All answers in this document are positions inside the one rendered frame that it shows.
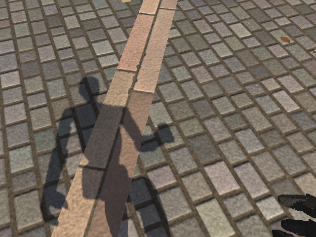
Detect robot right hand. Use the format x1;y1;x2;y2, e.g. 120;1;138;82
272;194;316;237

